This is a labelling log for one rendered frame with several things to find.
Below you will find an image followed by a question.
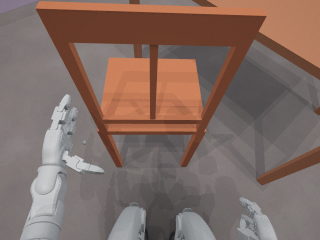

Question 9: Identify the chair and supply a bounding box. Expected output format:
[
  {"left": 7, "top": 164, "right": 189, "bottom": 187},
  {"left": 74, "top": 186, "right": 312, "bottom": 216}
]
[{"left": 35, "top": 1, "right": 267, "bottom": 168}]

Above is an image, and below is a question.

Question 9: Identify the left robot forearm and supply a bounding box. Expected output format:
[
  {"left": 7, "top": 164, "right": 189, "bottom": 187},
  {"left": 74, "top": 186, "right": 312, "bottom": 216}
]
[{"left": 20, "top": 164, "right": 67, "bottom": 240}]

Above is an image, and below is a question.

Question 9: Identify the robot thigh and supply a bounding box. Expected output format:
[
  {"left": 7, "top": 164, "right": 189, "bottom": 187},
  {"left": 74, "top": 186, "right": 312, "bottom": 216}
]
[
  {"left": 175, "top": 212, "right": 216, "bottom": 240},
  {"left": 107, "top": 206, "right": 146, "bottom": 240}
]

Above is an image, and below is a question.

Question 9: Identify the robot right thigh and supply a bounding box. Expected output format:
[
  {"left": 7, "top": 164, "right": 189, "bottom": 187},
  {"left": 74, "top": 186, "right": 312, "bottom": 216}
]
[{"left": 175, "top": 212, "right": 216, "bottom": 240}]

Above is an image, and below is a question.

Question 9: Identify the robot left thigh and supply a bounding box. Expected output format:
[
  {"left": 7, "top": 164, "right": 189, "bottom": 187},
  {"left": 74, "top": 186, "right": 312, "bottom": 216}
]
[{"left": 107, "top": 206, "right": 146, "bottom": 240}]

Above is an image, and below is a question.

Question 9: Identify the right robot hand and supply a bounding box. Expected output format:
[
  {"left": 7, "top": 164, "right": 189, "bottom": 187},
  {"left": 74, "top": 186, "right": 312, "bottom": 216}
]
[{"left": 237, "top": 197, "right": 278, "bottom": 240}]

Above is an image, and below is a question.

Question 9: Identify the table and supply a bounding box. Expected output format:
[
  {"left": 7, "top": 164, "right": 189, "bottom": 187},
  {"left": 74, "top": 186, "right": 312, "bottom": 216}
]
[{"left": 129, "top": 0, "right": 320, "bottom": 185}]

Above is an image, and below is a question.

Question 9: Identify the left robot hand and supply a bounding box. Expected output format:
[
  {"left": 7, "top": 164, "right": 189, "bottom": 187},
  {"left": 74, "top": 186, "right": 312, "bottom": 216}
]
[{"left": 42, "top": 94, "right": 105, "bottom": 175}]

